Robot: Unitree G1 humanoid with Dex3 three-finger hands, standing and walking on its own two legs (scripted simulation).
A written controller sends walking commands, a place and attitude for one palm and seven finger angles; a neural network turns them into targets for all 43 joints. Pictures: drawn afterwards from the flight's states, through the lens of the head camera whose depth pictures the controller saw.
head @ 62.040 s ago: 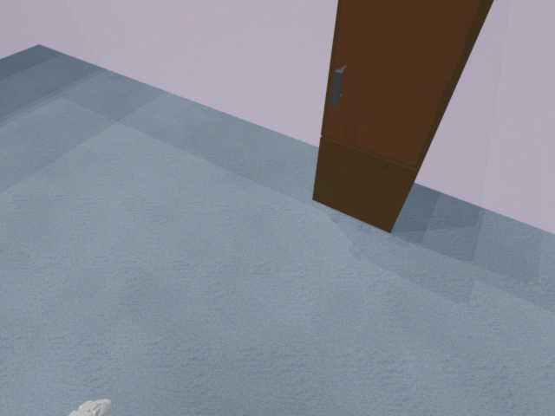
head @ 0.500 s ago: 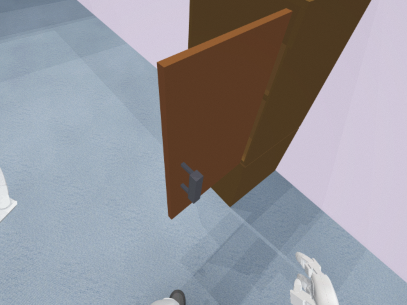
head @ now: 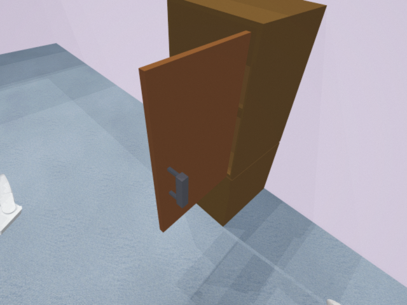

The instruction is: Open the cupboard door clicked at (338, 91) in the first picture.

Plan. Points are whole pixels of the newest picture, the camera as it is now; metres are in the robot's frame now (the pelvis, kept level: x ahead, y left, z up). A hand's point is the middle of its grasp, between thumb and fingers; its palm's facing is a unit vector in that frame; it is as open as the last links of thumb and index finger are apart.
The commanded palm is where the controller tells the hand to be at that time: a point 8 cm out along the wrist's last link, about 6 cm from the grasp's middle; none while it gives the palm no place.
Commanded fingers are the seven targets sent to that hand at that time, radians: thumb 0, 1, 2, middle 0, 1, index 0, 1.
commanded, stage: stop stepping back and stand still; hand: left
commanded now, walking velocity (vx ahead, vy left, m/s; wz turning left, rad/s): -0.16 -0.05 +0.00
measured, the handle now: (176, 186) +0.46 +0.10 -0.08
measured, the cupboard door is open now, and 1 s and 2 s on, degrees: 93 93 93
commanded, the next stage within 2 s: let the arm hang, fingers relaxed in 0.44 s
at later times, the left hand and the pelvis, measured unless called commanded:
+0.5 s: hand (42, 226) +0.17 +0.23 +0.18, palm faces +0.37 -0.81 -0.45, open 7.4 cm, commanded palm +0.12 +0.28 +0.20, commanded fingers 0.00 0.90 0.90 -0.20 -0.30 -0.20 -0.30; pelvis -0.03 -0.01 +0.02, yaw -1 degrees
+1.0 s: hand out of the picture -0.10 +0.13 -0.16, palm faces +0.07 -0.99 -0.12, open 7.3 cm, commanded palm none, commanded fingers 0.00 0.90 0.90 -0.20 -0.30 -0.20 -0.30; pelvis -0.04 -0.02 +0.02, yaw +2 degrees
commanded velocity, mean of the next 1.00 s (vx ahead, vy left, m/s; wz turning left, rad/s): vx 0.01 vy -0.01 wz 0.00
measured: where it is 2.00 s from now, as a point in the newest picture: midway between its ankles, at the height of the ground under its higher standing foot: outside the picture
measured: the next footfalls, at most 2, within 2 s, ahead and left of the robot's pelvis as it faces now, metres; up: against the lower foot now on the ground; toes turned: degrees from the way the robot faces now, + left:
left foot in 0.24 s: +0.08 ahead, +0.10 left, +0.00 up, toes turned -2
